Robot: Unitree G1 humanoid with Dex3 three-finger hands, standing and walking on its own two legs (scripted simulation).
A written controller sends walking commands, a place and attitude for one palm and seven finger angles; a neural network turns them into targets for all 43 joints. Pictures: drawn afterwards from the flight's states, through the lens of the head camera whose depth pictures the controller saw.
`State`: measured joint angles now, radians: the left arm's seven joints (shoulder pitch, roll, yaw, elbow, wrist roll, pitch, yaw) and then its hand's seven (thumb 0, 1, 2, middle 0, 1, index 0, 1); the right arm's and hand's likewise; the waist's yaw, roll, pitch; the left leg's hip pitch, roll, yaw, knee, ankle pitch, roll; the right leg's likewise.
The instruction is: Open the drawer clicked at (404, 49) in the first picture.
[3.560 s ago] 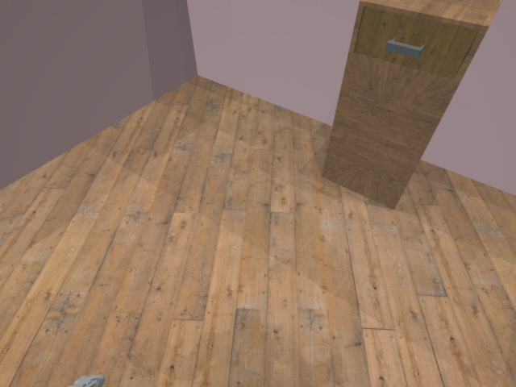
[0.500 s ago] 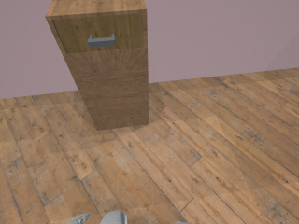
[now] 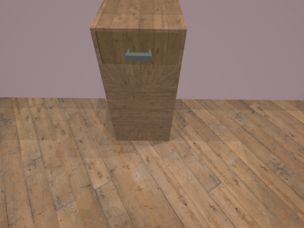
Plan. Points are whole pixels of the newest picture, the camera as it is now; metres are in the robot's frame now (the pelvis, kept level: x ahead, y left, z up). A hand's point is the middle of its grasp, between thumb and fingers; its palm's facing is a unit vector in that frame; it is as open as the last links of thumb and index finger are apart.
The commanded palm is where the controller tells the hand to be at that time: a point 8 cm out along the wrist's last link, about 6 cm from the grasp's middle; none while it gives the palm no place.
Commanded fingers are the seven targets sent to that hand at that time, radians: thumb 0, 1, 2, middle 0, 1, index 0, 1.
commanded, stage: take the last steps up to it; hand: left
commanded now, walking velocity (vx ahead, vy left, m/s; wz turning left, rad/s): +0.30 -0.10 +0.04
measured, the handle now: (139, 53) +0.81 +0.12 +0.02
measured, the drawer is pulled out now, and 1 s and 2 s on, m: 0.00 0.00 0.00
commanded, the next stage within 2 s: come to a stop and stand still in 0.86 s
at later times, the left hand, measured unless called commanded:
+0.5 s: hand out of the picture -0.01 +0.10 -0.16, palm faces +0.15 -0.98 -0.16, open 7.4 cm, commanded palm none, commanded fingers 0.00 0.90 0.90 -0.20 -0.30 -0.20 -0.30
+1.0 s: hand (112, 179) +0.30 +0.16 -0.17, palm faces +0.08 -0.98 -0.20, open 7.3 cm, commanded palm none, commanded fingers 0.00 0.90 0.90 -0.20 -0.30 -0.20 -0.30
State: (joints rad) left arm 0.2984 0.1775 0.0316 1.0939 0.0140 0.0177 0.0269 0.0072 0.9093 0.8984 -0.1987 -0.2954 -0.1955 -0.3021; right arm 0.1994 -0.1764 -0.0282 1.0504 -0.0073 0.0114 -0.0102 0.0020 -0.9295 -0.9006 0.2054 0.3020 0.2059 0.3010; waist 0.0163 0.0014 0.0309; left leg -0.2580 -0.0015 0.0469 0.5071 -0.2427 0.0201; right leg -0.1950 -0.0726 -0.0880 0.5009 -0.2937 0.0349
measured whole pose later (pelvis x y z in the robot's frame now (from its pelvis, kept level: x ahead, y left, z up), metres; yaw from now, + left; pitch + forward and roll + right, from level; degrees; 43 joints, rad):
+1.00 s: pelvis +0.25 -0.03 +0.00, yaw +2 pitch +0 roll +0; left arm 0.20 0.19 0.07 1.03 0.03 -0.01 0.00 0.01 0.93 0.90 -0.20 -0.29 -0.19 -0.30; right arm 0.25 -0.17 -0.05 1.07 -0.03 -0.04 -0.02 -0.02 -0.95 -0.90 0.20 0.30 0.21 0.30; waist -0.01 -0.02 0.04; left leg -0.18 0.05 0.19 0.45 -0.26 0.03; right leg -0.46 -0.12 -0.07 0.81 -0.30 0.02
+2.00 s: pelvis +0.25 -0.04 +0.00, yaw +3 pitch -1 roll +0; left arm 0.22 0.16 0.02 1.13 0.01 0.02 0.03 0.01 0.94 0.90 -0.20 -0.30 -0.20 -0.30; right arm 0.29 -0.15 -0.03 1.15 -0.01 0.01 -0.03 0.00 -0.91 -0.90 0.20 0.30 0.20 0.30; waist -0.03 0.01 0.03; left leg -0.21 0.04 0.10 0.45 -0.21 0.00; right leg -0.15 -0.04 -0.04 0.45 -0.28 0.01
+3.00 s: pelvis +0.25 -0.03 +0.00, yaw +4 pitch -2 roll +0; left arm 0.30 0.18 0.01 1.05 0.02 0.00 0.03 0.01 0.91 0.90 -0.20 -0.30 -0.19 -0.30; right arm 0.26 -0.17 0.00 1.05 -0.02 -0.01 -0.03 0.00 -0.94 -0.90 0.20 0.30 0.20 0.30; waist 0.01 -0.01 0.00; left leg -0.23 0.01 0.07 0.53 -0.28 0.02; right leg -0.16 -0.04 -0.05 0.51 -0.32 0.01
